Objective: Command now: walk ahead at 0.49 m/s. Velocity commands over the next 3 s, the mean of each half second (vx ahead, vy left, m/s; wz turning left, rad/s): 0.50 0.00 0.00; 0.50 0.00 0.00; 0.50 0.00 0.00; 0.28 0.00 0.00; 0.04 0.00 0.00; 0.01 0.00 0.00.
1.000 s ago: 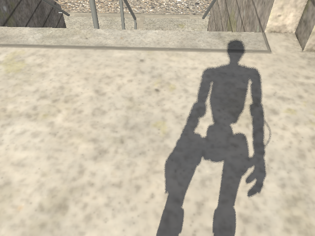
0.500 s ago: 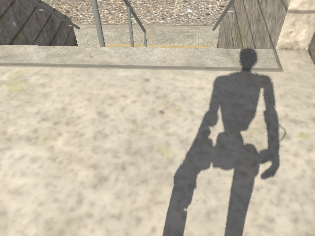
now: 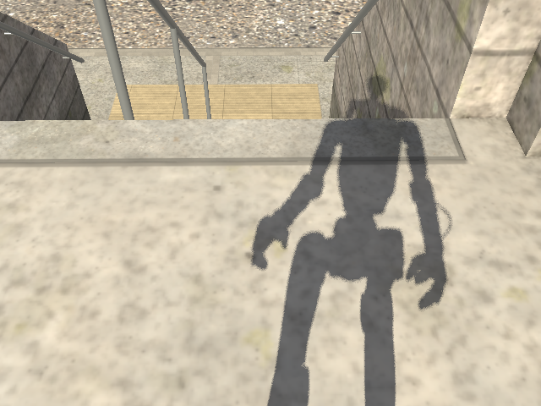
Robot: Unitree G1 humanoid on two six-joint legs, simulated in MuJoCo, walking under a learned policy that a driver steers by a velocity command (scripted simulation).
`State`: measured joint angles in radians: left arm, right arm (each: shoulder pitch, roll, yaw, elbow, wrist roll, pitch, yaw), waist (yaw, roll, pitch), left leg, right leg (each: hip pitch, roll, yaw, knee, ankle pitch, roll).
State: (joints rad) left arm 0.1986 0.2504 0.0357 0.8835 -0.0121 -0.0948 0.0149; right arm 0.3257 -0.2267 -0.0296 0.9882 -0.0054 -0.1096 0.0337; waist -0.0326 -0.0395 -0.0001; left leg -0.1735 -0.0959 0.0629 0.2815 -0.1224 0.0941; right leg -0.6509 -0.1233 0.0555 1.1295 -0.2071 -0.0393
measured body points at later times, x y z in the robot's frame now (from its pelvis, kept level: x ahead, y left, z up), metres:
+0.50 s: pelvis +0.27 -0.08 +0.00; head +0.29 -0.10 +0.45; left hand +0.33 +0.18 -0.12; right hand +0.36 -0.35 -0.14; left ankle +0.28 +0.08 -0.66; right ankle +0.29 -0.17 -0.74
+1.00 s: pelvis +0.54 -0.01 -0.01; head +0.57 +0.00 +0.44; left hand +0.59 +0.25 -0.15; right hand +0.66 -0.28 -0.13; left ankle +0.60 +0.07 -0.74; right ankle +0.46 -0.16 -0.65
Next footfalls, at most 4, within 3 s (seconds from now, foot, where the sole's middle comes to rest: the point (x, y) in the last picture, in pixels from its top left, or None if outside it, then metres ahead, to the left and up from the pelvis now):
0.30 right None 0.33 -0.17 -0.78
0.86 left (244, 360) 0.64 0.07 -0.78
1.42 right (323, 250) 0.99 -0.17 -0.78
1.88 left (248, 203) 1.18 0.06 -0.78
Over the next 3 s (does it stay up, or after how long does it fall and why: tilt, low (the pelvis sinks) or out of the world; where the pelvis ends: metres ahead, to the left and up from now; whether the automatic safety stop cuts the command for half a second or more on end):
stays up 1.06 -0.06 -0.02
